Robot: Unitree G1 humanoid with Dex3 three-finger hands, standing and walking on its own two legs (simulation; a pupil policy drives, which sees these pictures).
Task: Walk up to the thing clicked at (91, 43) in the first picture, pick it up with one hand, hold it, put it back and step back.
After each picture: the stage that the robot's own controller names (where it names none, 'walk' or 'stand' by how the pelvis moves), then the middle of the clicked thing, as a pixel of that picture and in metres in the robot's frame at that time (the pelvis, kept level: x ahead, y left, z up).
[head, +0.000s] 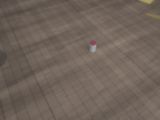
stand; (92, 46) +1.28 -0.11 -0.72
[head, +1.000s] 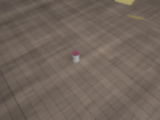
walk; (75, 56) +1.14 +0.14 -0.70
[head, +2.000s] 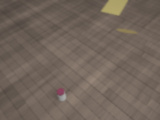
walk; (61, 94) +0.66 +0.25 -0.71
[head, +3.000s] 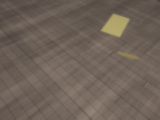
walk; out of the picture +0.42 +0.16 -0.70
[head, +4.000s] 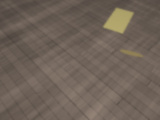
stand; out of the picture +0.35 +0.20 -0.72
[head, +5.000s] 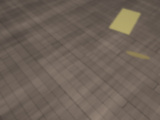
stand; out of the picture +0.32 +0.18 -0.71
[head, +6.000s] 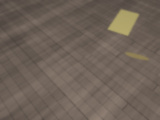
stand; out of the picture +0.31 +0.19 -0.72
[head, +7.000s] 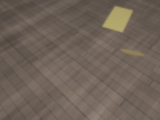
stand; out of the picture +0.30 +0.19 -0.72
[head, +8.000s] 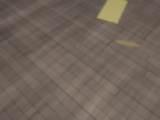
stand; out of the picture +0.32 +0.21 -0.71
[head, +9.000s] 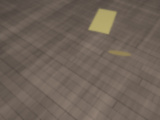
stand; out of the picture +0.26 +0.21 -0.72
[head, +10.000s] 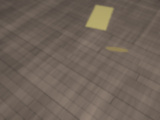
stand; out of the picture +0.27 +0.22 -0.72
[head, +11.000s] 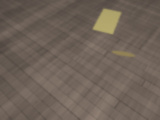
stand; out of the picture +0.27 +0.19 -0.73
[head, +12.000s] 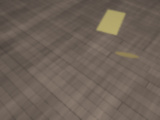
stand; out of the picture +0.27 +0.19 -0.73
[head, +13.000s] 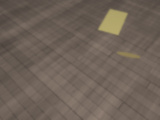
stand; out of the picture +0.28 +0.19 -0.73
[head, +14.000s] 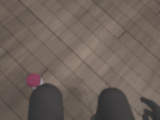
go down; (35, 81) +0.35 +0.22 -0.39
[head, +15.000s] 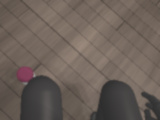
go down; (27, 76) +0.35 +0.25 -0.31
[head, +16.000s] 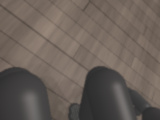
close in; out of the picture +0.33 +0.27 -0.22
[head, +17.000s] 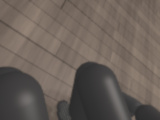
close; out of the picture +0.33 +0.28 -0.21
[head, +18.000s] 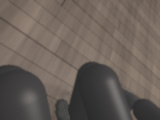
lift; out of the picture +0.31 +0.28 -0.21
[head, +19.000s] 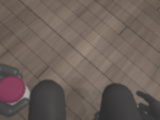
lift; (15, 92) +0.27 +0.23 -0.05
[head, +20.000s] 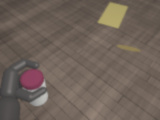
lift; (35, 88) +0.32 +0.17 +0.04
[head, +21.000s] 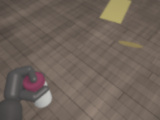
hold; (38, 90) +0.32 +0.17 +0.00
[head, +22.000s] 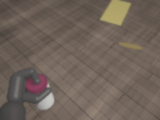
hold; (41, 92) +0.32 +0.16 +0.00
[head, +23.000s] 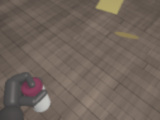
crouch; (36, 95) +0.31 +0.17 -0.04
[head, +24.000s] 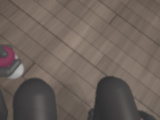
lower; (9, 63) +0.39 +0.25 -0.12
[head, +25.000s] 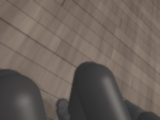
lower; out of the picture +0.35 +0.31 -0.22
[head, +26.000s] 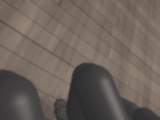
lower; out of the picture +0.35 +0.30 -0.22
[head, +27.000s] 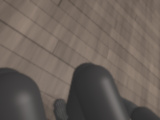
lower; out of the picture +0.35 +0.30 -0.22
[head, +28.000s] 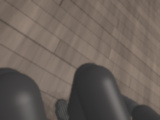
lower; out of the picture +0.34 +0.31 -0.22
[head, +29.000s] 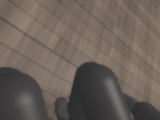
open; out of the picture +0.33 +0.28 -0.22
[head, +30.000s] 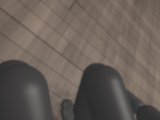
stand; out of the picture +0.32 +0.28 -0.22
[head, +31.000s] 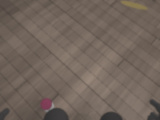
stand; (47, 105) +0.33 +0.21 -0.53
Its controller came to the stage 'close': yes
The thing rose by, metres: 0.71
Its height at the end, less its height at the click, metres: +0.00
